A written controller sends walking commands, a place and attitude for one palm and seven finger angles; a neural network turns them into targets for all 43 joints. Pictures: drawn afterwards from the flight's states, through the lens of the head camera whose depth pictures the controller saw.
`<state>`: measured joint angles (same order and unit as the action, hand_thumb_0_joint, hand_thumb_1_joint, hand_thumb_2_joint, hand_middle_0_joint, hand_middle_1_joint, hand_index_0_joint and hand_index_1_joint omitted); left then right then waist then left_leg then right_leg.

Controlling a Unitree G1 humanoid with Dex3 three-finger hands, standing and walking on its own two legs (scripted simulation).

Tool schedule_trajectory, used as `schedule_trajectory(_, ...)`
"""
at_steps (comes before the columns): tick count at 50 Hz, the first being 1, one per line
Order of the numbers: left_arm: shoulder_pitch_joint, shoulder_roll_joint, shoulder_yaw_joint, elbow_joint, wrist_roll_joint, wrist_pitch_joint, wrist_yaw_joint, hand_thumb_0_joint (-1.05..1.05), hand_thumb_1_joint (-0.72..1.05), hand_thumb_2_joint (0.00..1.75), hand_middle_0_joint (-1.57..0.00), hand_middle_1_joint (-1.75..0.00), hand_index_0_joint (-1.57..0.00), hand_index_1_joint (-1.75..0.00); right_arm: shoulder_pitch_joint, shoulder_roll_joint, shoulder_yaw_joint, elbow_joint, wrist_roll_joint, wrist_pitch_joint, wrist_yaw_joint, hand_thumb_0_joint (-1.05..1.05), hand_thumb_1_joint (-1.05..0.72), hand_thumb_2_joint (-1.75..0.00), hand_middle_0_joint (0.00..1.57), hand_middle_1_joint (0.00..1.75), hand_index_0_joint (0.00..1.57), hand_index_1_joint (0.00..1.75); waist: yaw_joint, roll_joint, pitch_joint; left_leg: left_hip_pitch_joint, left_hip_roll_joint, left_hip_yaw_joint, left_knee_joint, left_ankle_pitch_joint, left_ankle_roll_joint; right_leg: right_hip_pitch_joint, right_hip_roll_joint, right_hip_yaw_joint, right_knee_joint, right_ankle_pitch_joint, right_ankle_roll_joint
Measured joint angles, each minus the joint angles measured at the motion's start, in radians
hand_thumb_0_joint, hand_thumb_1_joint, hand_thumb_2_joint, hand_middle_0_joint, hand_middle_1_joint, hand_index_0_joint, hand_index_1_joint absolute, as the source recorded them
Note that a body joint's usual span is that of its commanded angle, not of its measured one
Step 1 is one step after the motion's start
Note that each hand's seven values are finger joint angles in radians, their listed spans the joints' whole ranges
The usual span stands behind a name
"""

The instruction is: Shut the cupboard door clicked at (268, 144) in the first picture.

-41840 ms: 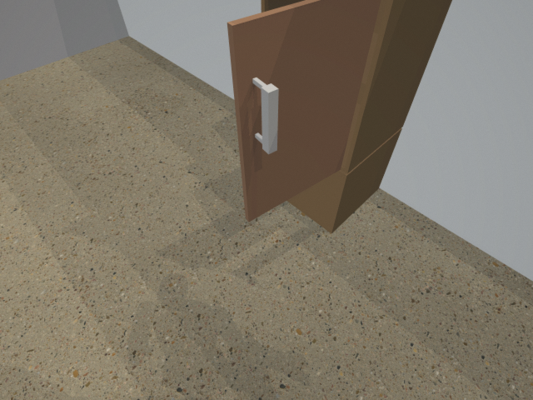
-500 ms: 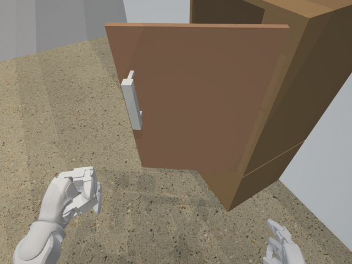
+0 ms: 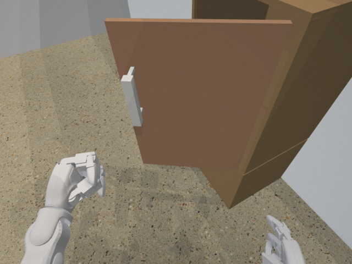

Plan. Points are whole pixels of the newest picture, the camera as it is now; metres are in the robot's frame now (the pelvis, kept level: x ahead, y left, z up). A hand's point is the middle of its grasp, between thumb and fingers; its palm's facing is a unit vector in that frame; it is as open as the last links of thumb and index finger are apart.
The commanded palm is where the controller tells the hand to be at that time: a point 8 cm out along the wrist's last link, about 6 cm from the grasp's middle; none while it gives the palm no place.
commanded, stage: bring the fist close to the handle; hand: left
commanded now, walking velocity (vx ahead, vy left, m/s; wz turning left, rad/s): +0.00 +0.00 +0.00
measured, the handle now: (134, 97) +0.52 +0.16 +0.09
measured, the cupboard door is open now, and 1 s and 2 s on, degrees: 56 56 48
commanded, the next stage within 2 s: push the door shut along its arc in 1.22 s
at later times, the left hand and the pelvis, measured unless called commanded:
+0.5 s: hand (124, 147) +0.35 +0.15 +0.09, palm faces -0.07 -1.00 -0.03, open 3.1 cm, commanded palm +0.33 +0.21 +0.10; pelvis +0.00 +0.01 +0.00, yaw -1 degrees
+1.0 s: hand (140, 119) +0.43 +0.13 +0.10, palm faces -0.02 -1.00 -0.02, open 3.1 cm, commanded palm +0.39 +0.18 +0.10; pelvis +0.00 +0.00 +0.00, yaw -3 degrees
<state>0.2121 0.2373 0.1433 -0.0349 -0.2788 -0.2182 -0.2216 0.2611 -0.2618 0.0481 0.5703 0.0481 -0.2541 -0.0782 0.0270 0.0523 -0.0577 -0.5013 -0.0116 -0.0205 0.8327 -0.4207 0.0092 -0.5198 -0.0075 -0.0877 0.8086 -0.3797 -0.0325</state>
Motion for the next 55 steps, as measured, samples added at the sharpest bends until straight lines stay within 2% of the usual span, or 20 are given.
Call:
schedule_trajectory(6,-0.105,-0.001,-0.023,0.09,0.018,0.048,-0.01,0.01,0.9,0.9,-1.3,-1.5,-1.3,-1.5,-0.002,0.002,0.003,0.007,0.004,0.014,0.005,0.02,-0.9,-0.9,0.2,0.3,0.2,0.3,-0.015,0.001,-0.005,0.002,-0.003,0.011,-0.018,0.006,0.005,-0.004,-0.002,0.011,-0.012,0.007,0.005)
schedule_trajectory(10,-0.142,-0.009,-0.021,0.132,0.024,0.072,0.01,0.01,0.9,0.9,-1.3,-1.5,-1.3,-1.5,0.005,0.004,-0.001,0.006,0.001,0.027,0.008,0.02,-0.9,-0.9,0.2,0.3,0.2,0.3,-0.023,-0.005,-0.008,0.014,-0.004,0.024,-0.039,0.012,0.008,-0.001,-0.003,0.025,-0.023,0.012,0.008)
schedule_trajectory(16,-0.208,-0.017,-0.003,0.181,0.04,0.032,0.054,0.01,0.9,0.9,-1.3,-1.5,-1.3,-1.5,0.013,0.004,-0.009,0.022,-0.001,0.041,0.02,0.02,-0.9,-0.9,0.2,0.3,0.2,0.3,-0.022,-0.014,-0.011,0.021,-0.005,0.03,-0.048,0.012,0.01,0.004,-0.004,0.031,-0.029,0.013,0.011)
schedule_trajectory(21,-0.303,-0.02,-0.032,0.261,0.061,0.036,0.062,0.01,0.9,0.9,-1.3,-1.5,-1.3,-1.5,0.004,-0.003,-0.012,0.035,0.003,0.051,0.023,0.02,-0.9,-0.9,0.2,0.3,0.2,0.3,-0.024,-0.009,0.0,0.008,-0.008,0.026,-0.041,0.014,0.013,-0.004,-0.006,0.027,-0.03,0.017,0.013)
schedule_trajectory(27,-0.43,-0.024,-0.034,0.389,0.076,0.051,0.084,0.01,0.9,0.9,-1.3,-1.5,-1.3,-1.5,-0.009,0.005,-0.008,0.048,0.0,0.077,0.021,0.02,-0.9,-0.9,0.2,0.3,0.2,0.3,-0.039,-0.021,0.007,-0.003,-0.009,0.035,-0.049,0.022,0.015,-0.021,-0.007,0.036,-0.031,0.024,0.015)
schedule_trajectory(32,-0.526,-0.022,-0.017,0.472,0.089,0.02,0.122,0.01,0.9,0.9,-1.3,-1.5,-1.3,-1.5,0.003,0.009,-0.013,0.057,-0.002,0.092,0.028,0.02,-0.9,-0.9,0.2,0.3,0.2,0.3,-0.047,-0.022,0.0,-0.01,-0.006,0.04,-0.05,0.021,0.014,-0.031,-0.004,0.041,-0.032,0.026,0.014)
schedule_trajectory(44,-0.713,-0.034,0.002,0.72,0.117,-0.01,0.146,0.01,0.9,0.9,-1.3,-1.5,-1.3,-1.5,0.04,0.003,-0.026,0.08,-0.006,0.147,0.047,0.02,-0.91,-0.9,0.2,0.3,0.2,0.3,-0.068,-0.021,-0.008,-0.048,-0.001,0.047,-0.043,0.023,0.012,-0.073,0.001,0.047,-0.022,0.029,0.011)
schedule_trajectory(50,-0.736,-0.018,0.05,0.755,0.131,-0.068,0.149,0.01,0.9,0.9,-1.29,-1.5,-1.3,-1.5,0.061,0.006,-0.033,0.081,-0.012,0.167,0.052,0.02,-0.91,-0.9,0.2,0.3,0.2,0.3,-0.077,-0.028,-0.017,-0.057,0.008,0.06,-0.043,0.023,0.007,-0.092,0.01,0.06,-0.015,0.031,0.006)
schedule_trajectory(55,-0.728,0.004,0.06,0.78,0.122,-0.063,0.121,0.01,0.9,0.9,-1.29,-1.5,-1.3,-1.5,0.079,0.001,-0.037,0.075,-0.006,0.185,0.056,0.02,-0.91,-0.9,0.2,0.3,0.2,0.3,-0.075,-0.021,-0.02,-0.051,0.012,0.058,-0.05,0.026,0.004,-0.085,0.015,0.058,-0.025,0.036,0.003)
